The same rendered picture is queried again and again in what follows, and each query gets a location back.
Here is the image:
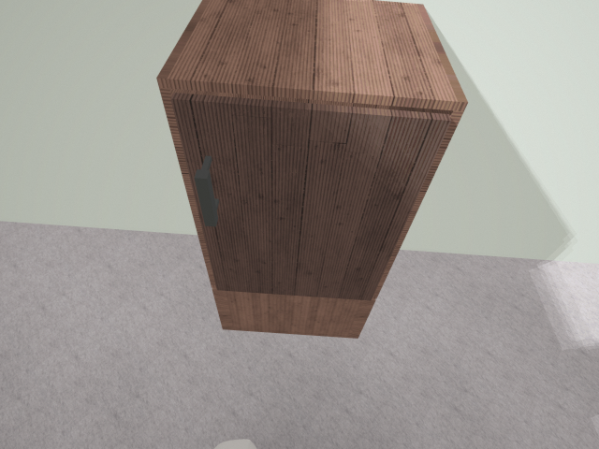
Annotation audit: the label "handle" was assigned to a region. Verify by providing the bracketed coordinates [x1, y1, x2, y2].
[195, 155, 219, 226]

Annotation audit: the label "cupboard door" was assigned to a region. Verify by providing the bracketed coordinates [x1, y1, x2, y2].
[171, 93, 451, 301]

